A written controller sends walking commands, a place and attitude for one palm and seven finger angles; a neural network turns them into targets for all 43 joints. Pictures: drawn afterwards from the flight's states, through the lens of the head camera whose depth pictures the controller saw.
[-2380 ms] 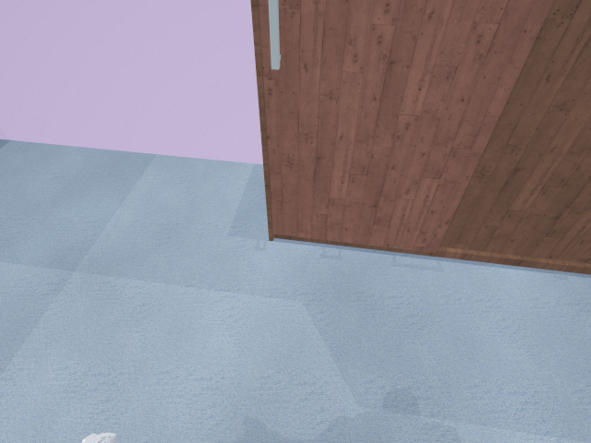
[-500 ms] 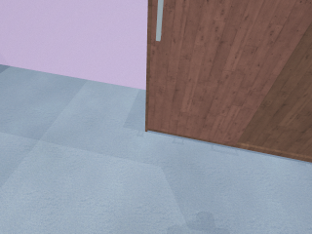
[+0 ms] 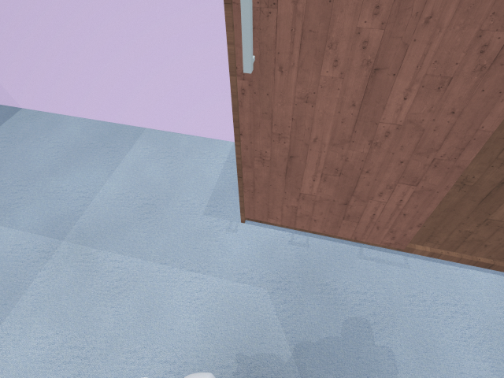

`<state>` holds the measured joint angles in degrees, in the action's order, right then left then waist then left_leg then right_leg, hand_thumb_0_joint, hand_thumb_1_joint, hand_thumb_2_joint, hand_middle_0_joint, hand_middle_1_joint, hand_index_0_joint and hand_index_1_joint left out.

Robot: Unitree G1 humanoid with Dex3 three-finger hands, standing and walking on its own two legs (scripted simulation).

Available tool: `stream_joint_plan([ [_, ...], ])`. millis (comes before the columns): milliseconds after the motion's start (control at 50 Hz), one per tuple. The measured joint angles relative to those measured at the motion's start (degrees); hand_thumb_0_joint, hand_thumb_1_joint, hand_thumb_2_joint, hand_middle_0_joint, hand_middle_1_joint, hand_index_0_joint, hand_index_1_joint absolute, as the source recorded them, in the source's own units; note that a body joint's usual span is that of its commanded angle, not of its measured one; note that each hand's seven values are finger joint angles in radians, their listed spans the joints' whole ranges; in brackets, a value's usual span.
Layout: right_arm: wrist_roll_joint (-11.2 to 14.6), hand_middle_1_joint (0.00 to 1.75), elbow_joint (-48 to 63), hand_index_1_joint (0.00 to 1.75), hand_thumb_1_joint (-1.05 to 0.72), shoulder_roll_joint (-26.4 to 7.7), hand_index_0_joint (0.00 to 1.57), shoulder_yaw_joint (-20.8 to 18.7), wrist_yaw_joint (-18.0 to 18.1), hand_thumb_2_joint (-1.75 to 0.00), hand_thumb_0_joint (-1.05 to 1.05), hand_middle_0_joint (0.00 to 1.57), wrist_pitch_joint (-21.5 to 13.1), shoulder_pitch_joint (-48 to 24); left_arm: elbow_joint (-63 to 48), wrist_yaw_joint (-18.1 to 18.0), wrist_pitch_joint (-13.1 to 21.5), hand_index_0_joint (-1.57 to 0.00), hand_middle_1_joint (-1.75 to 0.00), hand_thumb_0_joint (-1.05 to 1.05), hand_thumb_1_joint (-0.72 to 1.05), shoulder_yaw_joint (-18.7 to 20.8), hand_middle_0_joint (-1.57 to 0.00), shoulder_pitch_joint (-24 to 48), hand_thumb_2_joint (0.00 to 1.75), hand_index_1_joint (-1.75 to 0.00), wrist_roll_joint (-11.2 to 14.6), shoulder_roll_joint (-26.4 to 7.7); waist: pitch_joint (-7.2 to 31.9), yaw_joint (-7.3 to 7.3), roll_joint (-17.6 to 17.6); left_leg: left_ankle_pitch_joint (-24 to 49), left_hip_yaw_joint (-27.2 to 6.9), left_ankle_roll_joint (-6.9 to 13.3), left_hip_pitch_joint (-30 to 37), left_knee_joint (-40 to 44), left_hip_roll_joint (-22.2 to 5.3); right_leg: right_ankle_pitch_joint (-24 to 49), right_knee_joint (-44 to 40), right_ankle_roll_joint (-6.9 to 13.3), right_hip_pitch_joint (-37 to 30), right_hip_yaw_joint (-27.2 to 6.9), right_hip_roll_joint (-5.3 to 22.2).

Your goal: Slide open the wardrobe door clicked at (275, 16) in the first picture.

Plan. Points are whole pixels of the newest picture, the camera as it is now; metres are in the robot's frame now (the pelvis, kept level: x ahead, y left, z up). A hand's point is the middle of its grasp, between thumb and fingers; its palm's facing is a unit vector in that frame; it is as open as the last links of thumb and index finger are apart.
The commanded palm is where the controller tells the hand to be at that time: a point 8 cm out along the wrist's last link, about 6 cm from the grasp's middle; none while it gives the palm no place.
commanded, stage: turn to face it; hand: left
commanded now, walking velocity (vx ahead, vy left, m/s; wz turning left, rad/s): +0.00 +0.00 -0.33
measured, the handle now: out of the picture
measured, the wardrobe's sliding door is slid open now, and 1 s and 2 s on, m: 0.00 0.00 0.00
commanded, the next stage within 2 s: take the last steps up to it in 0.30 s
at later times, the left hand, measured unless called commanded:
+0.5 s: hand out of the picture +0.11 +0.18 -0.17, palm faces -0.10 -0.97 -0.20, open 7.3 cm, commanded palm none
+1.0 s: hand (174, 317) +0.26 +0.17 -0.16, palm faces -0.19 -0.97 -0.18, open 7.3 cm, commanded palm none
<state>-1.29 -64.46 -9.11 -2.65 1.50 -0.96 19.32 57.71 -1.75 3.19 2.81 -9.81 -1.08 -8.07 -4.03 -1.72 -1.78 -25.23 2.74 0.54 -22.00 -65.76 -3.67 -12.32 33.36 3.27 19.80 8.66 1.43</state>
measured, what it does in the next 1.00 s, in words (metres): walks ahead: left foot, then right foot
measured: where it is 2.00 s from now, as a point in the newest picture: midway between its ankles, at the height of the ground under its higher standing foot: (270, 367)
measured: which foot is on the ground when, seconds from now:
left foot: up 0.00-0.18, down 0.20-0.50, up 0.52-0.76, down 0.78-1.00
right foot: down 0.00-0.22, up 0.24-0.46, down 0.48-0.80, up 0.82-1.00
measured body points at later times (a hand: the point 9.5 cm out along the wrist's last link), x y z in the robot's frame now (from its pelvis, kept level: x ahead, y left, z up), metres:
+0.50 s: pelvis +0.08 +0.00 +0.00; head +0.09 -0.01 +0.45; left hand +0.11 +0.23 -0.15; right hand +0.11 -0.24 -0.15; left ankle +0.10 +0.12 -0.73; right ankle +0.06 -0.12 -0.73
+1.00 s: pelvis +0.19 +0.00 +0.02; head +0.20 +0.00 +0.47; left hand +0.27 +0.22 -0.14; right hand +0.09 -0.19 -0.14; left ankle +0.19 +0.10 -0.73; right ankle +0.17 -0.11 -0.67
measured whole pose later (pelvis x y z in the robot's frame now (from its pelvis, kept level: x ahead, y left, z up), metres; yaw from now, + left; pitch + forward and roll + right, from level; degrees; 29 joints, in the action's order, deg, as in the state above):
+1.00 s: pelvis +0.19 +0.00 +0.02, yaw -13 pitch +0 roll +1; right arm -1.7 -63.8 -6.1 -1.2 1.3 -3.5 22.6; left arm 61.3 0.4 -0.2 3.6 -14.5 -1.6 -9.7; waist -1.1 -1.4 1.0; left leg -14.5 10.5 1.4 -8.3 -23.1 -2.0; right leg -19.7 54.5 0.7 26.7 4.7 4.4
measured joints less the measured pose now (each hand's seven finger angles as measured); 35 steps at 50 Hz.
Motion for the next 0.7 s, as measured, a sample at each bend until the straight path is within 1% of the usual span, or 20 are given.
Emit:
stream_joint_plan([
  [40, -0.1, 0.30, 2.3, 0.30, -0.91, -0.5, 0.20, 0.0, 0.1, -0.89, 0.01, 0.19, -0.1, -3.2, 0.6, -0.5, -0.6, -0.20, -0.30, -0.01, 0.95, 0.3, -0.20, -1.1, 0.90, -0.30, -0.1, -0.5, 1.0, 0.31, 0.4, 1.4, 1.1, -0.9, -2.2, 6.7, -1.0, 0.7, -2.5, 0.3, -1.4, -0.3, -0.7],
  [100, -0.1, 0.30, 5.0, 0.30, -0.91, -0.7, 0.20, 0.2, 0.1, -0.89, 0.00, 0.19, -0.4, -7.4, 1.6, 0.0, -1.8, -0.20, -0.30, -0.01, 0.95, 0.0, -0.20, -2.8, 0.90, -0.30, -0.3, -1.2, 2.2, 1.39, 0.9, 4.0, 1.7, -1.9, -2.5, 16.6, -1.5, 0.8, -4.4, 0.4, -2.7, -1.4, -1.9],
  [140, 0.0, 0.30, 6.0, 0.30, -0.91, -0.6, 0.20, 0.6, 0.1, -0.89, 0.00, 0.19, -0.5, -9.5, 2.1, 0.3, -2.4, -0.20, -0.30, -0.01, 0.95, -0.1, -0.20, -4.0, 0.90, -0.30, -0.3, -1.3, 2.6, 2.24, 1.1, 5.6, 1.6, -2.3, -0.9, 22.5, -1.3, 0.5, -4.7, 0.2, -3.6, -2.3, -2.7],
  [180, 0.1, 0.30, 6.6, 0.30, -0.91, -0.3, 0.20, 1.0, 0.1, -0.89, 0.00, 0.19, -0.9, -10.7, 2.5, 0.6, -3.0, -0.20, -0.30, -0.01, 0.94, -0.1, -0.20, -5.4, 0.90, -0.30, 0.0, -1.2, 3.0, 2.87, 1.3, 9.1, 1.8, -2.6, 2.3, 29.6, -1.0, -0.5, -4.0, -0.2, -4.3, -3.0, -3.5],
  [200, 0.2, 0.30, 6.8, 0.30, -0.91, 0.0, 0.20, 1.2, 0.1, -0.89, 0.00, 0.19, -1.1, -11.0, 2.7, 0.6, -3.4, -0.20, -0.30, -0.01, 0.93, -0.1, -0.20, -6.0, 0.90, -0.30, 0.1, -1.2, 3.2, 3.02, 1.4, 11.6, 1.9, -1.8, 3.7, 32.1, -0.9, -1.3, -3.1, -0.5, -4.5, -3.3, -3.8],
  [240, 0.0, 0.30, 6.9, 0.30, -0.91, 1.0, 0.20, 1.6, 0.1, -0.89, 0.00, 0.19, -1.0, -11.1, 3.0, 0.9, -4.4, -0.20, -0.30, 0.00, 0.93, 0.0, -0.20, -6.8, 0.90, -0.30, 0.3, -1.5, 3.4, 3.39, 2.9, 11.3, 3.0, -0.2, 4.9, 32.2, -0.3, -3.7, -1.7, -1.4, -4.8, -4.3, -3.2],
  [260, -0.1, 0.30, 7.0, 0.30, -0.91, 1.3, 0.20, 1.8, 0.1, -0.89, 0.00, 0.19, -0.8, -11.0, 3.1, 1.0, -4.8, -0.20, -0.30, 0.00, 0.93, 0.0, -0.20, -7.0, 0.90, -0.30, 0.3, -1.4, 3.5, 3.56, 3.3, 10.7, 3.5, 0.3, 5.5, 32.6, -0.1, -6.3, 0.3, -2.0, -4.4, -4.7, -2.8],
  [320, -0.2, 0.30, 6.9, 0.30, -0.90, 2.0, 0.20, 2.1, 0.3, -0.89, 0.00, 0.20, -0.2, -10.8, 2.8, 1.5, -5.4, -0.20, -0.30, 0.00, 0.92, 0.1, -0.20, -7.4, 0.90, -0.30, 0.0, -1.2, 3.2, 3.83, 3.6, 10.8, 4.9, 0.8, 7.4, 35.6, 0.2, -11.9, 9.4, -3.2, -1.6, -5.7, -1.5],
  [360, 0.0, 0.30, 7.0, 0.30, -0.92, 1.9, 0.20, 1.6, 0.7, -0.89, -0.01, 0.20, -0.2, -11.0, 2.5, 1.6, -5.3, -0.20, -0.30, 0.00, 0.92, 0.2, -0.20, -7.5, 0.90, -0.30, 0.0, -0.9, 2.7, 3.80, 3.3, 11.3, 5.9, 0.8, 8.2, 37.1, 0.2, -13.1, 12.1, -3.8, -0.5, -6.0, -0.4],
  [400, -0.2, 0.30, 6.9, 0.30, -0.92, 1.3, 0.20, 1.2, 0.6, -0.89, -0.01, 0.20, -0.1, -11.2, 2.3, 1.5, -5.3, -0.20, -0.30, 0.00, 0.92, 0.3, -0.20, -7.4, 0.90, -0.30, 0.0, -0.7, 2.0, 3.53, 2.7, 11.4, 6.7, 0.6, 8.7, 37.7, -0.1, -13.2, 10.9, -4.3, -0.8, -5.7, 0.4],
  [440, -0.3, 0.30, 6.5, 0.30, -0.92, 0.7, 0.20, 0.9, 0.4, -0.89, -0.01, 0.20, 0.2, -11.0, 2.2, 1.4, -5.0, -0.20, -0.30, 0.00, 0.91, 0.2, -0.20, -7.3, 0.90, -0.30, -0.1, -0.6, 1.6, 3.17, 2.1, 10.6, 7.4, 0.1, 8.9, 36.9, -0.7, -10.6, 6.4, -4.4, -2.4, -5.2, 0.8],
  [480, -0.1, 0.30, 6.0, 0.30, -0.92, 0.3, 0.20, 0.6, 0.1, -0.89, -0.01, 0.20, 0.4, -10.0, 2.0, 1.4, -4.3, -0.20, -0.30, 0.00, 0.91, 0.1, -0.20, -7.6, 0.90, -0.30, -0.2, -1.0, 1.8, 2.91, 2.2, 9.0, 8.1, -0.6, 8.4, 34.5, -0.9, -5.9, -1.0, -4.0, -5.4, -5.2, 1.2],
  [500, 0.1, 0.30, 5.5, 0.30, -0.92, -0.2, 0.20, 0.4, 0.0, -0.89, -0.01, 0.20, 0.5, -9.4, 2.4, 1.3, -3.9, -0.20, -0.30, 0.00, 0.91, 0.1, -0.20, -7.4, 0.90, -0.30, -0.4, -0.9, 1.8, 2.85, 1.6, 7.8, 8.1, -1.0, 7.8, 32.6, -1.6, -4.9, -1.6, -3.5, -5.7, -5.2, 0.7],
  [540, 0.1, 0.30, 4.5, 0.30, -0.91, -1.2, 0.20, 0.0, -0.4, -0.89, -0.01, 0.20, 1.4, -7.8, 2.8, 1.3, -3.3, -0.20, -0.30, 0.00, 0.91, -0.2, -0.20, -7.3, 0.90, -0.30, -0.5, -0.6, 2.3, 2.50, 0.1, 1.6, 6.1, -1.4, 6.2, 27.5, -1.9, -5.5, -0.8, -2.7, -6.1, -4.3, 0.0],
  [560, -0.1, 0.30, 3.9, 0.30, -0.91, -1.5, 0.20, -0.1, -0.6, -0.89, 0.00, 0.20, 1.9, -7.0, 2.8, 1.2, -2.8, -0.20, -0.30, 0.00, 0.91, -0.2, -0.20, -7.5, 0.90, -0.30, -0.5, -0.5, 2.6, 2.68, 0.0, -0.5, 5.1, -1.4, 4.9, 23.7, -1.5, -5.7, -1.3, -2.4, -6.7, -4.1, -0.1],
  [600, -0.2, 0.30, 2.9, 0.30, -0.91, -1.9, 0.20, -0.3, -1.1, -0.89, 0.00, 0.20, 2.3, -5.9, 2.7, 1.0, -2.0, -0.20, -0.30, 0.00, 0.91, -0.2, -0.20, -8.3, 0.90, -0.30, -0.6, -0.4, 3.0, 3.10, 0.3, -1.4, 3.7, -1.3, 2.1, 17.1, -0.7, -5.4, -3.2, -2.1, -8.1, -4.1, -0.2],
  [620, -0.2, 0.30, 2.7, 0.30, -0.91, -2.0, 0.20, -0.3, -1.3, -0.89, 0.00, 0.20, 2.3, -5.5, 2.8, 0.9, -1.8, -0.20, -0.30, 0.00, 0.91, -0.2, -0.20, -8.7, 0.90, -0.30, -0.7, -0.3, 3.1, 3.19, 0.6, -1.3, 3.5, -1.4, 1.1, 15.6, -0.6, -5.1, -4.2, -2.1, -8.8, -4.2, -0.1],
  [660, -0.2, 0.30, 2.7, 0.30, -0.91, -2.1, 0.20, -0.5, -1.7, -0.89, 0.00, 0.20, 2.1, -4.9, 3.4, 0.9, -1.5, -0.20, -0.30, 0.00, 0.91, -0.2, -0.20, -9.7, 0.90, -0.30, -0.8, -0.3, 3.2, 3.18, 1.1, -0.5, 3.6, -1.3, 0.1, 16.3, -0.5, -4.7, -6.0, -2.3, -10.1, -4.5, 0.0],
  [700, -0.1, 0.30, 3.0, 0.30, -0.91, -1.8, 0.20, -0.5, -2.0, -0.89, 0.01, 0.19, 1.7, -4.4, 4.1, 1.1, -1.6, -0.20, -0.30, 0.00, 0.91, -0.3, -0.20, -10.6, 0.90, -0.30, -0.8, -0.4, 3.3, 3.05, 1.7, 1.3, 3.7, -1.3, 0.2, 19.9, -0.6, -4.8, -7.1, -2.7, -11.2, -4.7, 0.2],
])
